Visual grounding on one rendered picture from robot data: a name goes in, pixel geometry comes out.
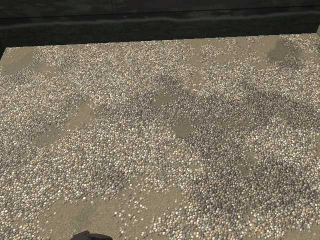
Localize robot left hand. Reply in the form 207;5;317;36
70;230;113;240

